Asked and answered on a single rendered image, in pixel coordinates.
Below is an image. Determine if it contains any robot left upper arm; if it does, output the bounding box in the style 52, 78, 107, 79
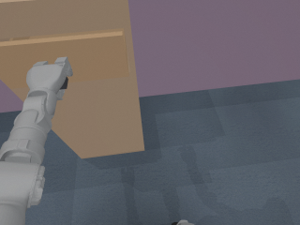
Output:
0, 161, 45, 225

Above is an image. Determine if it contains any robot left hand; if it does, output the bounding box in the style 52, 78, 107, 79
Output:
26, 56, 73, 100

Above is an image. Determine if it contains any drawer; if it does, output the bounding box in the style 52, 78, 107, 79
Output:
0, 28, 129, 89

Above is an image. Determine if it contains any left robot forearm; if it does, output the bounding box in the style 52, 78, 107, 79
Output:
0, 87, 57, 165

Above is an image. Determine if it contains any handle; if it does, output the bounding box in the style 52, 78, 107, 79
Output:
60, 77, 68, 90

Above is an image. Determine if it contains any cabinet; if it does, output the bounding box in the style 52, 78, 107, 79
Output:
0, 0, 144, 159

